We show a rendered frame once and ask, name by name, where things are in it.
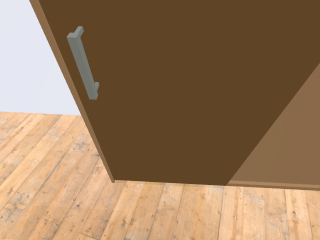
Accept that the wardrobe door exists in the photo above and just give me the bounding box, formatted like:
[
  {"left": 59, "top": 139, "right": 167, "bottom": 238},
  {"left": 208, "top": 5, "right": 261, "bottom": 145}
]
[
  {"left": 39, "top": 0, "right": 320, "bottom": 186},
  {"left": 231, "top": 63, "right": 320, "bottom": 185}
]

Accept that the handle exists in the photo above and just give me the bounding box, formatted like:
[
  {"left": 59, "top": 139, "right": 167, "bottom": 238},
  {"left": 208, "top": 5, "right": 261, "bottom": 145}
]
[{"left": 67, "top": 26, "right": 99, "bottom": 100}]

